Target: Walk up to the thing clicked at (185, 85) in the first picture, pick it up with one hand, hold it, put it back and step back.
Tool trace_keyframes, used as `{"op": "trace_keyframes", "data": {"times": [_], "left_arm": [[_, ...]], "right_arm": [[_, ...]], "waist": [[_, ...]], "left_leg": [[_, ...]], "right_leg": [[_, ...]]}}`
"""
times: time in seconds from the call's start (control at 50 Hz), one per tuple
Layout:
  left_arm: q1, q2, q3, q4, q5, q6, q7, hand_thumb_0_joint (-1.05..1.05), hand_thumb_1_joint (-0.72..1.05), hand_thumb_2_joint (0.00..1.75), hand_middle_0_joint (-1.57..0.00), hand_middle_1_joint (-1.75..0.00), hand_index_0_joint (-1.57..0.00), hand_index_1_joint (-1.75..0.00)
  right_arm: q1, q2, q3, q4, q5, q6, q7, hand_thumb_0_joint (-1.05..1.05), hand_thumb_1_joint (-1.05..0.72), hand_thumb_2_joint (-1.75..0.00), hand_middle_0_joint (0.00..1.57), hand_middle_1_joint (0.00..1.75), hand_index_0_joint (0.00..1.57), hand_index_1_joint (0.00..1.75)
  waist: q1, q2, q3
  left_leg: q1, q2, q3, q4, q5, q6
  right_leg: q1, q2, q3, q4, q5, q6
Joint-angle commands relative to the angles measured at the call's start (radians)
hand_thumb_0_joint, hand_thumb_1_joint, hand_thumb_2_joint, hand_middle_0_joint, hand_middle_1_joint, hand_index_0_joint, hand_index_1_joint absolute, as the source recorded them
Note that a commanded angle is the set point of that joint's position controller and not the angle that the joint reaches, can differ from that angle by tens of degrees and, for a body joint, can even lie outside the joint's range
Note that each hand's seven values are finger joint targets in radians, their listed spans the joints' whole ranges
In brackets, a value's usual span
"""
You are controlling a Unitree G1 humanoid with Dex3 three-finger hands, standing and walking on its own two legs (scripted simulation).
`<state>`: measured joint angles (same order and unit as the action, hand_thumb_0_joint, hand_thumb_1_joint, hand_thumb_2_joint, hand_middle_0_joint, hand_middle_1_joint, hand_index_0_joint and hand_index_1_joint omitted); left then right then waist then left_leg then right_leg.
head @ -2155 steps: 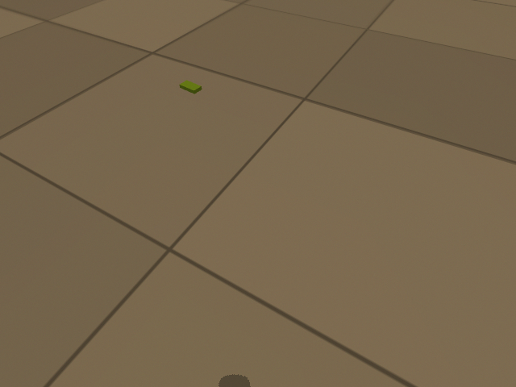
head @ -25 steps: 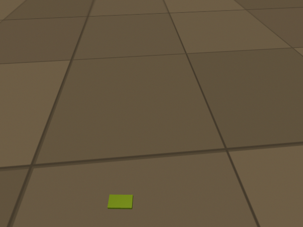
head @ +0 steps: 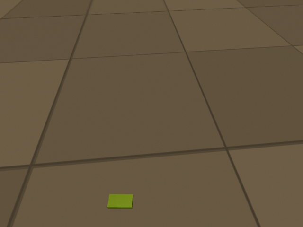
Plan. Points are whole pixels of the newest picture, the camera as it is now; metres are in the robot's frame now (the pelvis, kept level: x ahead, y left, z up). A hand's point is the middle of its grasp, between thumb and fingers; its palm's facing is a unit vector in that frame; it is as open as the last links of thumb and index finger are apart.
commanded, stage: stand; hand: left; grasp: from above
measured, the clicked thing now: (120, 201) +0.44 +0.23 -0.77
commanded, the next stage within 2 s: step back in 0.14 s
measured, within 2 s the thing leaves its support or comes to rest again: neither
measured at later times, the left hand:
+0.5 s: hand out of the picture +0.08 +0.31 -0.18, palm faces -0.04 -0.92 -0.39, open 7.4 cm
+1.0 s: hand out of the picture -0.02 +0.27 -0.15, palm faces -0.11 -0.91 -0.41, open 7.4 cm
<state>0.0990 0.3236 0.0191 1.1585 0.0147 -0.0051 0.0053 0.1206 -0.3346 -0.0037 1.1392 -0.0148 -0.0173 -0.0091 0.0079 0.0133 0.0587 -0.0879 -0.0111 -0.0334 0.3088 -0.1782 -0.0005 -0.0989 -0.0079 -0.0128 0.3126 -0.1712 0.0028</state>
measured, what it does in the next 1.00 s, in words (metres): walks backwards: left foot, then right foot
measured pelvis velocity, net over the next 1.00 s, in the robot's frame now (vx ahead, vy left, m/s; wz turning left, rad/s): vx -0.14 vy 0.02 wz -0.11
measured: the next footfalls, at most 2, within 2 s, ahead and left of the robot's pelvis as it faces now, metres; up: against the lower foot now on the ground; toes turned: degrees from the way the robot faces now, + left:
left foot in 0.44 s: -0.03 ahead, +0.13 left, +0.00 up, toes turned -3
right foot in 0.86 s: -0.09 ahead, -0.09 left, +0.00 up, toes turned -2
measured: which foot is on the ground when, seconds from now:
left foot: down 0.00-0.30, up 0.32-0.42, down 0.44-0.88, up 0.90-1.00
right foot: down 0.00-0.46, up 0.48-0.84, down 0.86-1.00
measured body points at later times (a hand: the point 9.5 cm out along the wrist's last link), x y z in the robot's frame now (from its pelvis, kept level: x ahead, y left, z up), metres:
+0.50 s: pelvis -0.06 +0.04 -0.03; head +0.02 +0.06 +0.41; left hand +0.09 +0.35 -0.16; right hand +0.02 -0.30 -0.14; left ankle -0.07 +0.14 -0.75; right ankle -0.01 -0.12 -0.73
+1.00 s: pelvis -0.14 +0.02 -0.02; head -0.08 +0.00 +0.43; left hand -0.01 +0.32 -0.13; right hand -0.07 -0.29 -0.15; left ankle -0.15 +0.16 -0.68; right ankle -0.13 -0.08 -0.75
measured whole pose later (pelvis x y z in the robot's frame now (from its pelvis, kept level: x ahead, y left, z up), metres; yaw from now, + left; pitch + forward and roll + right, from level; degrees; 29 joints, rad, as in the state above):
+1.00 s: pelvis -0.14 +0.02 -0.02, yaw -6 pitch -2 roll +2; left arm 0.15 0.34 0.06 0.84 0.03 0.04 0.01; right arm 0.11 -0.38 -0.05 0.89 0.01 0.05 -0.02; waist 0.02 0.01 0.18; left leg -0.44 -0.10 -0.10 1.10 -0.54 0.00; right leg -0.29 0.02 0.08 0.62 -0.29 -0.04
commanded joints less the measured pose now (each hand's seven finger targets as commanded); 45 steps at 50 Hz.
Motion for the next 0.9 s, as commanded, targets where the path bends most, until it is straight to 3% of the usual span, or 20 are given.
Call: {"op": "trace_keyframes", "data": {"times": [0.0, 0.1, 0.12, 0.2, 0.26, 0.3, 0.34, 0.36, 0.4, 0.44, 0.46, 0.48, 0.5, 0.6, 0.7, 0.76, 0.82, 0.84, 0.86, 0.88], "left_arm": [[-0.038, 0.209, 0.035, -0.053, -0.006, -0.023, 0.009, 0.0, 0.9, 0.9, -0.2, -0.3, -0.2, -0.3], [-0.036, 0.218, 0.035, -0.058, -0.006, -0.029, 0.011, 0.0, 0.9, 0.9, -0.2, -0.3, -0.2, -0.3], [-0.028, 0.294, 0.07, -0.105, -0.021, -0.019, 0.017, 0.0, 0.9, 0.9, -0.2, -0.3, -0.2, -0.3], [-0.006, 0.288, 0.08, -0.158, -0.021, -0.01, 0.027, 0.0, 0.9, 0.9, -0.2, -0.3, -0.2, -0.3], [-0.021, 0.322, 0.091, -0.211, -0.014, -0.003, 0.026, 0.0, 0.9, 0.9, -0.2, -0.3, -0.2, -0.3], [-0.054, 0.346, 0.098, -0.253, 0.001, 0.002, 0.031, 0.0, 0.9, 0.9, -0.2, -0.3, -0.2, -0.3], [-0.11, 0.346, 0.099, -0.292, 0.01, 0.006, 0.031, 0.0, 0.9, 0.9, -0.2, -0.3, -0.2, -0.3], [-0.142, 0.331, 0.093, -0.309, 0.011, 0.01, 0.03, 0.0, 0.9, 0.9, -0.2, -0.3, -0.2, -0.3], [-0.127, 0.283, 0.078, -0.324, 0.006, 0.024, 0.029, 0.0, 0.9, 0.9, -0.2, -0.3, -0.2, -0.3], [-0.089, 0.229, 0.076, -0.34, 0.002, 0.037, 0.036, 0.0, 0.9, 0.9, -0.2, -0.3, -0.2, -0.3], [-0.039, 0.236, 0.076, -0.326, 0.003, 0.05, 0.037, 0.0, 0.9, 0.9, -0.2, -0.3, -0.2, -0.3], [-0.004, 0.217, 0.067, -0.335, -0.002, 0.049, 0.037, 0.0, 0.9, 0.9, -0.2, -0.3, -0.2, -0.3], [-0.006, 0.21, 0.07, -0.334, 0.0, 0.048, 0.041, 0.0, 0.9, 0.9, -0.2, -0.3, -0.2, -0.3], [0.045, 0.248, 0.091, -0.339, -0.001, 0.049, 0.033, 0.0, 0.9, 0.9, -0.2, -0.3, -0.2, -0.3], [-0.019, 0.237, 0.099, -0.395, 0.005, 0.029, 0.026, 0.0, 0.9, 0.9, -0.2, -0.3, -0.2, -0.3], [0.037, 0.225, 0.104, -0.386, 0.007, 0.022, 0.019, 0.0, 0.9, 0.9, -0.2, -0.3, -0.2, -0.3], [0.136, 0.221, 0.109, -0.339, 0.017, 0.014, 0.02, 0.0, 0.9, 0.9, -0.2, -0.3, -0.2, -0.3], [0.141, 0.273, 0.121, -0.341, 0.027, 0.007, 0.023, 0.0, 0.9, 0.9, -0.2, -0.3, -0.2, -0.3], [0.097, 0.335, 0.137, -0.364, 0.025, 0.006, 0.02, 0.0, 0.9, 0.9, -0.2, -0.3, -0.2, -0.3], [0.044, 0.396, 0.139, -0.4, 0.025, 0.007, 0.02, 0.0, 0.9, 0.9, -0.2, -0.3, -0.2, -0.3]], "right_arm": [[-0.026, -0.208, -0.032, -0.052, 0.001, -0.018, -0.01, 0.0, -0.9, -0.9, 0.2, 0.3, 0.2, 0.3], [-0.03, -0.207, -0.033, -0.059, 0.002, -0.018, -0.009, 0.0, -0.9, -0.9, 0.2, 0.3, 0.2, 0.3], [-0.069, -0.265, -0.057, -0.079, 0.006, 0.002, -0.003, 0.0, -0.9, -0.9, 0.2, 0.3, 0.2, 0.3], [-0.036, -0.24, -0.065, -0.115, 0.017, 0.024, 0.0, 0.0, -0.9, -0.9, 0.2, 0.3, 0.2, 0.3], [-0.019, -0.229, -0.07, -0.145, 0.017, 0.039, 0.005, 0.0, -0.9, -0.9, 0.2, 0.3, 0.2, 0.3], [0.019, -0.225, -0.081, -0.159, 0.007, 0.053, 0.01, 0.0, -0.9, -0.9, 0.2, 0.3, 0.2, 0.3], [0.096, -0.228, -0.089, -0.162, 0.004, 0.061, 0.016, 0.0, -0.9, -0.9, 0.2, 0.3, 0.2, 0.3], [0.117, -0.23, -0.095, -0.162, 0.008, 0.057, 0.019, 0.0, -0.9, -0.9, 0.2, 0.3, 0.2, 0.3], [0.098, -0.251, -0.1, -0.18, -0.001, 0.042, 0.015, 0.0, -0.9, -0.9, 0.2, 0.3, 0.2, 0.3], [0.066, -0.358, -0.127, -0.213, -0.025, 0.029, 0.008, 0.0, -0.9, -0.9, 0.2, 0.3, 0.2, 0.3], [0.073, -0.326, -0.124, -0.217, -0.033, 0.024, 0.002, 0.0, -0.9, -0.9, 0.2, 0.3, 0.2, 0.3], [0.049, -0.326, -0.116, -0.232, -0.027, 0.024, -0.003, 0.0, -0.9, -0.9, 0.2, 0.3, 0.2, 0.3], [0.027, -0.335, -0.119, -0.252, -0.028, 0.027, -0.009, 0.0, -0.9, -0.9, 0.2, 0.3, 0.2, 0.3], [-0.012, -0.277, -0.109, -0.306, -0.014, 0.02, -0.03, 0.0, -0.9, -0.9, 0.2, 0.3, 0.2, 0.3], [0.094, -0.286, -0.12, -0.311, -0.005, 0.021, -0.033, 0.0, -0.9, -0.9, 0.2, 0.3, 0.2, 0.3], [0.058, -0.297, -0.118, -0.329, -0.002, 0.029, -0.026, 0.0, -0.9, -0.9, 0.2, 0.3, 0.2, 0.3], [-0.008, -0.291, -0.113, -0.342, 0.012, 0.04, -0.019, 0.0, -0.9, -0.9, 0.2, 0.3, 0.2, 0.3], [-0.017, -0.255, -0.101, -0.348, 0.021, 0.041, -0.017, 0.0, -0.9, -0.9, 0.2, 0.3, 0.2, 0.3], [-0.001, -0.215, -0.086, -0.355, 0.024, 0.043, -0.015, 0.0, -0.9, -0.9, 0.2, 0.3, 0.2, 0.3], [-0.02, -0.227, -0.096, -0.345, 0.016, 0.054, -0.03, 0.0, -0.9, -0.9, 0.2, 0.3, 0.2, 0.3]], "waist": [[-0.008, -0.014, -0.064], [-0.009, -0.02, -0.088], [-0.008, -0.032, 0.023], [-0.018, -0.05, -0.087], [-0.016, -0.12, -0.145], [-0.018, -0.194, -0.149], [-0.055, -0.225, -0.132], [-0.077, -0.216, -0.132], [-0.071, -0.047, -0.112], [-0.052, 0.215, -0.089], [-0.027, 0.086, -0.091], [-0.01, 0.1, -0.089], [-0.025, 0.147, -0.11], [0.008, 0.125, -0.106], [-0.066, 0.099, -0.123], [-0.042, 0.141, -0.154], [0.018, 0.09, -0.168], [0.017, -0.025, -0.169], [0.006, -0.23, -0.126], [0.04, -0.31, -0.084]], "left_leg": [[-0.035, 0.126, -0.093, -0.056, 0.093, 0.02], [-0.014, 0.13, -0.091, -0.041, 0.148, 0.024], [-0.093, 0.108, -0.097, 0.055, 0.249, 0.032], [-0.093, 0.079, -0.063, 0.181, 0.248, 0.043], [-0.11, 0.001, -0.003, 0.351, 0.06, 0.022], [-0.15, -0.043, 0.0, 0.523, -0.252, 0.018], [-0.117, -0.01, -0.045, 0.566, -0.344, 0.039], [-0.087, -0.001, -0.042, 0.492, -0.284, 0.052], [-0.115, 0.084, -0.1, 0.205, 0.155, 0.076], [-0.005, 0.327, -0.433, 0.052, 0.518, 0.205], [-0.034, 0.334, -0.355, 0.084, 0.565, 0.24], [0.004, 0.31, -0.292, 0.138, 0.775, 0.221], [0.019, 0.322, -0.319, 0.142, 0.764, 0.21], [0.057, 0.23, -0.184, 0.187, 0.588, 0.202], [0.147, 0.265, -0.21, 0.226, 0.569, 0.243], [0.093, 0.235, -0.172, 0.263, 0.508, 0.204], [-0.088, 0.197, -0.13, 0.345, 0.306, 0.139], [-0.232, 0.137, -0.106, 0.405, 0.118, 0.087], [-0.406, -0.027, -0.025, 0.569, -0.225, 0.023], [-0.349, -0.087, -0.053, 0.804, -0.486, 0.001]], "right_leg": [[0.027, -0.117, 0.105, -0.045, 0.085, -0.023], [0.039, -0.123, 0.106, -0.036, 0.145, -0.026], [-0.058, -0.109, 0.126, 0.045, 0.309, -0.028], [-0.037, -0.137, 0.14, 0.096, 0.352, -0.091], [-0.067, -0.249, 0.252, 0.065, 0.361, -0.181], [-0.114, -0.346, 0.326, 0.061, 0.374, -0.263], [-0.22, -0.363, 0.305, 0.092, 0.345, -0.265], [-0.239, -0.322, 0.253, 0.133, 0.317, -0.226], [-0.216, -0.138, 0.121, 0.324, 0.186, -0.111], [-0.432, 0.126, 0.101, 0.65, -0.425, -0.032], [-0.403, 0.106, 0.174, 0.769, -0.453, -0.031], [-0.436, 0.122, 0.172, 0.815, -0.453, -0.033], [-0.465, 0.13, 0.215, 0.85, -0.449, -0.034], [-0.457, 0.122, 0.204, 0.894, -0.301, -0.007], [-0.417, 0.073, 0.147, 0.621, -0.325, 0.022], [-0.291, 0.044, 0.074, 0.41, -0.283, 0.001], [-0.062, 0.031, 0.067, 0.115, 0.033, -0.036], [0.021, -0.068, 0.224, 0.126, 0.193, -0.069], [0.044, -0.227, 0.451, 0.075, 0.278, -0.166], [-0.161, -0.399, 0.616, 0.037, 0.348, -0.341]]}}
